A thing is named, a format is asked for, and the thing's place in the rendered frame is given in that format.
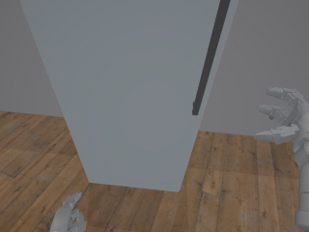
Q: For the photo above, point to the right robot hand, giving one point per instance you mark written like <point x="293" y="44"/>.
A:
<point x="299" y="117"/>

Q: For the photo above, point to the robot right forearm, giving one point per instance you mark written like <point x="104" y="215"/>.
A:
<point x="301" y="156"/>

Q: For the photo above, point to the left robot hand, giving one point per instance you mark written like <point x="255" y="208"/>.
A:
<point x="64" y="216"/>

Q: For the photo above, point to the handle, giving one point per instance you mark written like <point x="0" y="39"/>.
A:
<point x="215" y="36"/>

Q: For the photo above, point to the fridge door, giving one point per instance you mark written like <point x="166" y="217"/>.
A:
<point x="126" y="74"/>

